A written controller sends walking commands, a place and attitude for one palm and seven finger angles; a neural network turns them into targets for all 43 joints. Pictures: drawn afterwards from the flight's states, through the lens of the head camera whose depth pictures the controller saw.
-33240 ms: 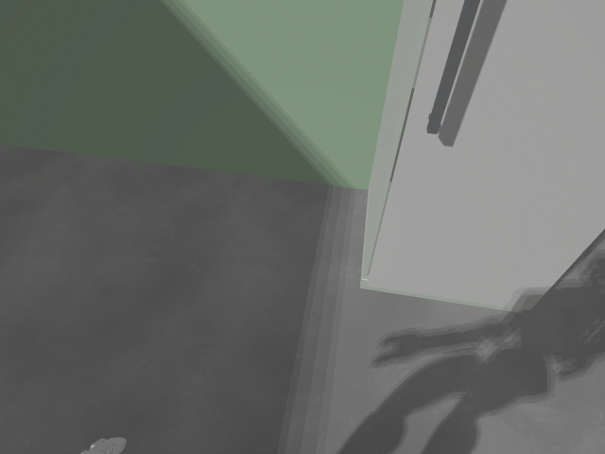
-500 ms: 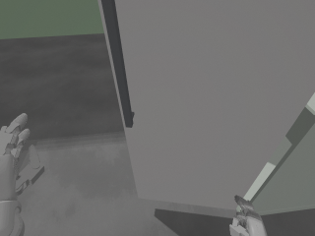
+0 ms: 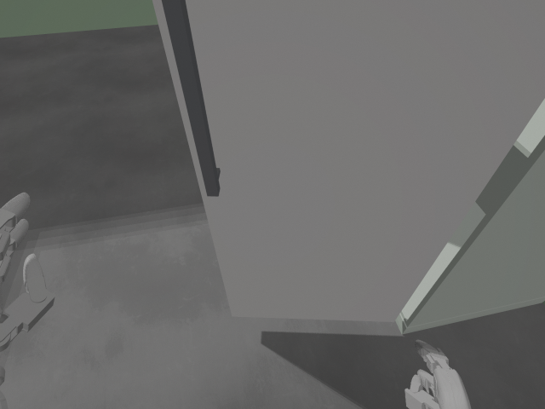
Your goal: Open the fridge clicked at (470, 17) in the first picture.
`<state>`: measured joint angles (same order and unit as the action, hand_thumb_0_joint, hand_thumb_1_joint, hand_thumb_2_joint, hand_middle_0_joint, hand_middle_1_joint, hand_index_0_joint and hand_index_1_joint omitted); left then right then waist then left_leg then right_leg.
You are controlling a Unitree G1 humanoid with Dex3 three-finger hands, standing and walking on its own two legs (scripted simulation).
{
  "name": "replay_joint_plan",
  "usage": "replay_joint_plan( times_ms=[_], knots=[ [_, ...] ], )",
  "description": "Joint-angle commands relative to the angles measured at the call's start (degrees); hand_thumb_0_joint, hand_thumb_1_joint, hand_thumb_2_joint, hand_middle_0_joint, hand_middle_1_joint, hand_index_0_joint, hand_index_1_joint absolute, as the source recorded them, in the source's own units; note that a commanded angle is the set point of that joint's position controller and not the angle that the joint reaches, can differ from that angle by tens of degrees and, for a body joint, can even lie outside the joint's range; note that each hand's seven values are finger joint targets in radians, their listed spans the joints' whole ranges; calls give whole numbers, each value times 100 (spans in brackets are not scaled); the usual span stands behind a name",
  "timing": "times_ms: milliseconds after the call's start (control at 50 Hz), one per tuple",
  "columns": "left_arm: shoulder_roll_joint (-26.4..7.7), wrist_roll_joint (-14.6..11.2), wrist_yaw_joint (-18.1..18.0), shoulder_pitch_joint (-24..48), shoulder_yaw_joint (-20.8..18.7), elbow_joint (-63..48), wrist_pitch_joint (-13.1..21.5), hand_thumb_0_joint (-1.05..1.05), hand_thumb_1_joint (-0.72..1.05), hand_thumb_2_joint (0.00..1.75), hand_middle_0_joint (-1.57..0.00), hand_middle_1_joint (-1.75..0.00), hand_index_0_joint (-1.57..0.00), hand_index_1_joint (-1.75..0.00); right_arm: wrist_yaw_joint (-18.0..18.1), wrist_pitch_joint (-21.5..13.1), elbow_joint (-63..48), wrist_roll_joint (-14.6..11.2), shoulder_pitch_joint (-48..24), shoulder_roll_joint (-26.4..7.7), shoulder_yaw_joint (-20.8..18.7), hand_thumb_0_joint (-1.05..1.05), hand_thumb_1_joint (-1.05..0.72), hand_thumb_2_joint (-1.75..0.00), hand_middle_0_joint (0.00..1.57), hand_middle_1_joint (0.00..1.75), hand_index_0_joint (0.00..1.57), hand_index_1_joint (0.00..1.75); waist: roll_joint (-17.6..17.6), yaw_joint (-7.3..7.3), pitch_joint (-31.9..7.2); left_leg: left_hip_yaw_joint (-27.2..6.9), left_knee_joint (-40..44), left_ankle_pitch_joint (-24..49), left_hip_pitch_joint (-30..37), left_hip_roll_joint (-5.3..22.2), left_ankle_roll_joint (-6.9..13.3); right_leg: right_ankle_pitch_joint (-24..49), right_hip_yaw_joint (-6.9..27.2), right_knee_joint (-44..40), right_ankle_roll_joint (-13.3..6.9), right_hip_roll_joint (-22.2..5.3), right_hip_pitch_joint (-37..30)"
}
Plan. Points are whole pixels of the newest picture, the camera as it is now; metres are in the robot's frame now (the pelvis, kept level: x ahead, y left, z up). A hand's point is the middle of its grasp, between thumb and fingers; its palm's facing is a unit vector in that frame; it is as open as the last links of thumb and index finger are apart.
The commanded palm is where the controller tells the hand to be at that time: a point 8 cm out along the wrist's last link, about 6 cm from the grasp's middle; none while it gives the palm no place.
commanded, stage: step back with the hand held close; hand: left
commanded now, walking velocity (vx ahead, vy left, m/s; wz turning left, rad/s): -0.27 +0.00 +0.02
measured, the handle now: (190, 57) +0.49 +0.15 +0.27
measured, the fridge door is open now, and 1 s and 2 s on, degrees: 76 76 76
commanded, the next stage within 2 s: stop stepping back and stand still in 1.00 s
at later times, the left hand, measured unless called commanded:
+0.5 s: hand out of the picture +0.12 +0.27 +0.17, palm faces +0.52 -0.72 -0.46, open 7.4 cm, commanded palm +0.05 +0.31 +0.18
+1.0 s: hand out of the picture +0.01 +0.25 +0.18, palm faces +0.58 -0.70 -0.43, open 7.4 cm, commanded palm -0.03 +0.28 +0.18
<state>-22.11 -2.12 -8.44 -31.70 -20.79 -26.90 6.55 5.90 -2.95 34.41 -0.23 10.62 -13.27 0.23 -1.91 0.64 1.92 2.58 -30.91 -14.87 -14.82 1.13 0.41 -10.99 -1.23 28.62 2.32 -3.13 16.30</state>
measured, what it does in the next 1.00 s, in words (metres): walks backwards: right foot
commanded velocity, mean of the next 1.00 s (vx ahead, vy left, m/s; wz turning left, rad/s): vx -0.34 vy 0.00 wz -0.06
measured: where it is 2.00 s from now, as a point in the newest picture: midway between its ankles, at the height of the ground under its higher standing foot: outside the picture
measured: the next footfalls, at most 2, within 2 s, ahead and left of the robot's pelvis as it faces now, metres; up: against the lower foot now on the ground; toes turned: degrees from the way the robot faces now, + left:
right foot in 0.90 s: -0.10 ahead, -0.12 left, +0.00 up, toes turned +9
left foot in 1.16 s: -0.19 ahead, +0.11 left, +0.00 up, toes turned +8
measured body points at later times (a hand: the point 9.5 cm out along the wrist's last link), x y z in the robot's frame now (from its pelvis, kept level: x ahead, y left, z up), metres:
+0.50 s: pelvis -0.07 +0.00 -0.02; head -0.07 +0.01 +0.43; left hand +0.09 +0.31 +0.19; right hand +0.10 -0.24 -0.09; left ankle +0.02 +0.11 -0.73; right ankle +0.05 -0.14 -0.73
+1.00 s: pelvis -0.15 -0.03 +0.00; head -0.14 -0.02 +0.45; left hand -0.02 +0.29 +0.20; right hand +0.07 -0.22 -0.09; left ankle -0.07 +0.10 -0.69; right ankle -0.14 -0.13 -0.73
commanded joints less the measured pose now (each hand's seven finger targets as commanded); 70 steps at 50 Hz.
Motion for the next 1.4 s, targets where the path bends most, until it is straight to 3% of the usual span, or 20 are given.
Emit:
replay_joint_plan(
  times_ms=[0,180,400,520,580,640,720,820,840,860,880,900,940,1000,1080,1140,1160,1220,1320,1380],
  knots=[
    [-1058,-20,-235,220,-975,-1283,473,0,90,90,-20,-30,-20,-30,72,-290,-986,27,-617,-672,-239,0,-90,-90,20,30,20,30,-474,129,-982,-558,725,1534,-491,641,159,688,15,265,-167,58,-697],
    [-933,100,-327,737,-737,-853,635,0,90,90,-20,-30,-20,-30,77,-422,-818,21,-430,-654,-216,0,-90,-90,20,30,20,30,417,-27,-323,-392,217,-1442,-1105,257,176,-1429,824,-820,-422,-467,432],
    [-1055,261,-405,434,-1114,-1312,1002,0,90,90,-20,-30,-20,-30,103,-688,-958,22,-429,-733,-263,0,-90,-90,20,30,20,30,-850,50,-823,-1148,1363,-2329,-2636,815,479,-117,117,1016,-170,336,-1469],
    [-1054,265,-376,668,-1079,-1056,1048,0,90,90,-20,-30,-20,-30,50,-689,-793,111,-306,-709,-284,0,-90,-90,20,30,20,30,203,-53,-86,-655,-138,-2551,-2270,284,263,-1763,1481,-563,-555,-359,237],
    [-995,198,-407,973,-847,-1107,979,0,90,90,-20,-30,-20,-30,19,-654,-631,138,-281,-631,-229,0,-90,-90,20,30,20,30,619,-93,-207,-560,-629,-1528,-1030,158,84,-1825,1470,-930,-717,-674,1366],
    [-1093,195,-439,1151,-915,-1262,1020,0,90,90,-20,-30,-20,-30,89,-669,-663,135,-419,-692,-235,0,-90,-90,20,30,20,30,45,-71,-417,-898,161,-1815,-1180,434,246,-1698,876,-295,-453,-238,1066],
    [-1040,249,-363,1046,-1122,-1566,1085,0,90,90,-20,-30,-20,-30,96,-730,-780,157,-537,-698,-355,0,-90,-90,20,30,20,30,-1362,44,-914,-1840,1867,-2681,-2985,1525,769,-918,96,2782,-119,741,-1058],
    [-1053,-42,-248,-88,-1218,-1446,1053,0,90,90,-20,-30,-20,-30,-76,-881,-787,78,-686,-563,-426,0,-90,-90,20,30,20,30,-1301,83,-907,-923,1486,-1710,-1654,1370,345,-1988,9,1521,-385,649,-372],
    [-1171,-54,-242,-100,-1324,-1412,1051,0,90,90,-20,-30,-20,-30,-68,-862,-827,115,-704,-571,-405,0,-90,-90,20,30,20,30,-1202,66,-558,-872,1093,-1647,-1780,1224,305,-1871,314,598,-494,442,-284],
    [-1085,-58,-211,203,-1125,-1563,1046,0,90,90,-20,-30,-20,-30,-99,-807,-730,147,-679,-426,-321,0,-90,-90,20,30,20,30,-281,0,-352,-640,239,-1455,-1437,753,23,-1610,1292,-643,-794,-95,370],
    [-1282,-11,-251,581,-1095,-1648,1014,0,90,90,-20,-30,-20,-30,-120,-744,-676,142,-666,-263,-271,0,-90,-90,20,30,20,30,1035,-56,-345,-50,-1237,-1085,-1109,115,-329,-810,3206,-1627,-1177,-1337,1037],
    [-1468,63,-350,1129,-1026,-1575,990,0,90,90,-20,-30,-20,-30,-121,-715,-546,173,-777,-302,-228,0,-90,-90,20,30,20,30,1362,57,-160,-136,-2488,-1279,-1183,-59,-382,1212,3484,-1820,-1288,-1962,1223],
    [-1338,113,-322,1262,-812,-1493,714,0,90,90,-20,-30,-20,-30,-49,-708,-572,136,-935,-308,-247,0,-90,-90,20,30,20,30,1431,84,-767,-372,-2756,-1266,-1397,-170,-312,3853,2650,-908,-1011,-1480,142],
    [-1210,146,-268,1282,-757,-994,625,0,90,90,-20,-30,-20,-30,30,-479,-524,168,-926,-248,-89,0,-90,-90,20,30,20,30,1169,18,-734,-17,-2016,-973,-979,-131,-345,4746,1712,-372,-1014,-1051,-385],
    [-1114,115,-248,1079,-676,-898,589,0,90,90,-20,-30,-20,-30,88,-227,-564,86,-787,-429,-188,0,-90,-90,20,30,20,30,691,-62,-1099,192,300,249,-42,-92,-272,4404,1322,125,-659,-674,-869],
    [-1222,58,-216,78,-997,-1413,534,0,90,90,-20,-30,-20,-30,33,-244,-981,-67,-495,-674,-422,0,-90,-90,20,30,20,30,-539,51,-1812,-947,672,3544,1362,1393,347,303,701,784,-120,209,158],
    [-1140,-14,-157,-314,-1046,-1520,544,0,90,90,-20,-30,-20,-30,-48,-284,-1059,-120,-480,-631,-425,0,-90,-90,20,30,20,30,-693,99,-1783,-730,783,3545,1422,1536,414,-864,567,1019,-152,357,446],
    [-1515,-78,-164,-427,-1493,-2136,638,0,90,90,-20,-30,-20,-30,-97,-486,-1177,21,-636,-556,-334,0,-90,-90,20,30,20,30,-1376,9,-1344,-835,928,3931,753,1474,360,-886,71,1230,-100,300,536],
    [-1293,-26,-257,178,-1166,-1706,686,0,90,90,-20,-30,-20,-30,-106,-654,-891,13,-430,-716,-291,0,-90,-90,20,30,20,30,-618,-92,-569,-235,714,-211,-800,973,202,-272,167,-181,-268,159,-732],
    [-1249,-19,-295,495,-1041,-904,594,0,90,90,-20,-30,-20,-30,-55,-600,-636,85,-248,-687,-359,0,-90,-90,20,30,20,30,980,-145,-442,131,-1062,-1565,-699,51,0,-2838,2514,-1583,-1029,-1060,365]
  ],
)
